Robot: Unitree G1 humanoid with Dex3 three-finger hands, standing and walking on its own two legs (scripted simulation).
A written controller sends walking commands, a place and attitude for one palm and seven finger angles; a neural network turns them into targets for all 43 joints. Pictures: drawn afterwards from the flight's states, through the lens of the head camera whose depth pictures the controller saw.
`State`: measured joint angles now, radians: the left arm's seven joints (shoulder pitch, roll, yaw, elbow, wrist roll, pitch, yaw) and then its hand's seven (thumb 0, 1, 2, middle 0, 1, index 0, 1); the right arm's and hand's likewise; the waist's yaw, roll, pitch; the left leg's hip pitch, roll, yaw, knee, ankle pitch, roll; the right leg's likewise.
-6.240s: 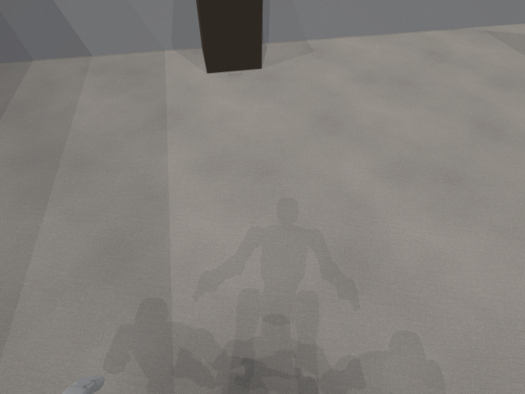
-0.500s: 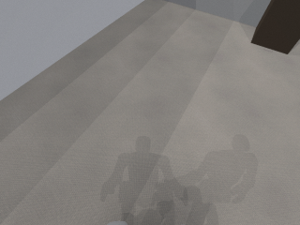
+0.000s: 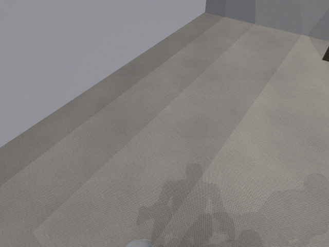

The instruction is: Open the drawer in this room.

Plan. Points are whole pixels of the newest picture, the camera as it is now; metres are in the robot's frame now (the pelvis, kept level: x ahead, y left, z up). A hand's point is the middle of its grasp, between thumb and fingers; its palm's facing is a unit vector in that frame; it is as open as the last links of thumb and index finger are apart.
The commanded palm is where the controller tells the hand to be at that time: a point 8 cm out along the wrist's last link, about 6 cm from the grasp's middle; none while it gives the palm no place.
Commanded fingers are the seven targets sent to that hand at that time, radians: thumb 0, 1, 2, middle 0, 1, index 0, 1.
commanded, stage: turn or walk to find it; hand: left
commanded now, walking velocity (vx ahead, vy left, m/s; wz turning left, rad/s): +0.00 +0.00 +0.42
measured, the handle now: out of the picture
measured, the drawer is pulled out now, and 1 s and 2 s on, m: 0.00 0.00 0.00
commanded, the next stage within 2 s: none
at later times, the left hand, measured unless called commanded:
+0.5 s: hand out of the picture -0.04 +0.26 -0.18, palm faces +0.27 -0.93 -0.25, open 7.4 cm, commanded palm none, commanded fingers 0.00 0.90 0.90 -0.20 -0.30 -0.20 -0.30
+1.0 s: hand out of the picture -0.01 +0.20 -0.14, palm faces +0.42 -0.86 -0.27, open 7.4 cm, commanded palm none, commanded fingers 0.00 0.90 0.90 -0.20 -0.30 -0.20 -0.30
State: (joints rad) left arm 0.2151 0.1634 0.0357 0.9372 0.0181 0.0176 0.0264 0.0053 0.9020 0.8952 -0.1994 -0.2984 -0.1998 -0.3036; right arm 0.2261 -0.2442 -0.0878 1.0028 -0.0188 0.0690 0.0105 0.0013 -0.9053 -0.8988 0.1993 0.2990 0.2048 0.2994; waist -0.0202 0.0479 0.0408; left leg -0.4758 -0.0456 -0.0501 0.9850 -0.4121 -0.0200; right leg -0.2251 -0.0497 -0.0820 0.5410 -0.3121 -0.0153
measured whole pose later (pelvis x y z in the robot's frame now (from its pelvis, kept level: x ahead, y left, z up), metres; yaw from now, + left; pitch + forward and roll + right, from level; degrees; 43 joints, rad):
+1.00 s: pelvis -0.01 -0.01 +0.00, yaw +27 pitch -1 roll +2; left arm 0.19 0.16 0.02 0.91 0.01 0.01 0.02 0.01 0.90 0.90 -0.20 -0.30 -0.20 -0.30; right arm 0.25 -0.26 -0.09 1.00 -0.02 0.08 0.02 0.00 -0.91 -0.90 0.20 0.30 0.20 0.30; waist -0.04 0.05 0.07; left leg -0.48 0.00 -0.04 1.15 -0.37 -0.06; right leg -0.20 -0.07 -0.14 0.50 -0.29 -0.03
